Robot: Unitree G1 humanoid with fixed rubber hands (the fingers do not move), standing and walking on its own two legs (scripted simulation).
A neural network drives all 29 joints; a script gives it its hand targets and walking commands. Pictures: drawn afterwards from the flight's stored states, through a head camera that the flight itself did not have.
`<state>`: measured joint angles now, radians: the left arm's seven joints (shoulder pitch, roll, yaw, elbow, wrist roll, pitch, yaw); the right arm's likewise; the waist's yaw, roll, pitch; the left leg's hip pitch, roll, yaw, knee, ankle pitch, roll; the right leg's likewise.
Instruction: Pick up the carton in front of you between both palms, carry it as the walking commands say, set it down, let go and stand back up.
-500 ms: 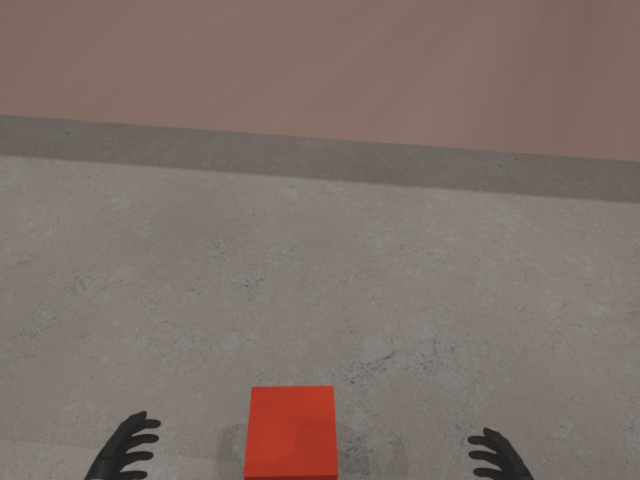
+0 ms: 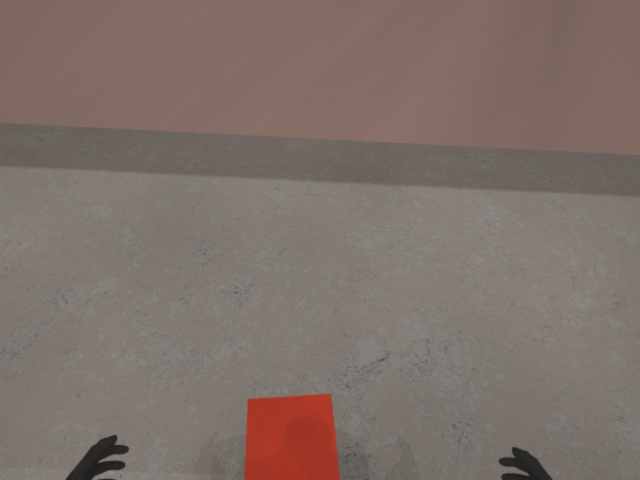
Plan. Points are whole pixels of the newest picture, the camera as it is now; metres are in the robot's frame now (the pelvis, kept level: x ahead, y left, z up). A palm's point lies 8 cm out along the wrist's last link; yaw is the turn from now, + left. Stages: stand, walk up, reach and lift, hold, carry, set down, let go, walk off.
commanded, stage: stand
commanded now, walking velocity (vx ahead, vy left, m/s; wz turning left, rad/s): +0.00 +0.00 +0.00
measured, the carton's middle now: (291, 453) +0.33 +0.04 -0.65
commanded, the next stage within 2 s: none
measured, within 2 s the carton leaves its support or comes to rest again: neither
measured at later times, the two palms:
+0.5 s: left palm out of the picture +0.08 +0.29 -0.09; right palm out of the picture +0.07 -0.31 -0.09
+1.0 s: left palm out of the picture +0.06 +0.30 -0.09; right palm out of the picture +0.04 -0.32 -0.09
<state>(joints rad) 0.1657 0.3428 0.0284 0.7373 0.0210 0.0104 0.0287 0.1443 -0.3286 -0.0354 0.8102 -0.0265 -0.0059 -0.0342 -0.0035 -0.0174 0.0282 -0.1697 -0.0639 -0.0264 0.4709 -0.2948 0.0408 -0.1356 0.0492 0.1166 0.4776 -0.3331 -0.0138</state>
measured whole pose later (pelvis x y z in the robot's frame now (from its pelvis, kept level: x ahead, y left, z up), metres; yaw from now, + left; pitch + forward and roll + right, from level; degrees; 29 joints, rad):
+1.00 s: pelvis -0.04 -0.01 +0.01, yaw +0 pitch -3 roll +0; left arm 0.14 0.39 0.00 0.98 0.01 -0.02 0.02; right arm 0.12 -0.38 -0.01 1.05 -0.01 -0.02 -0.01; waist -0.01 -0.01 0.04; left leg -0.12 -0.04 -0.03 0.33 -0.17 0.03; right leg -0.09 0.06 0.12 0.34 -0.20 -0.02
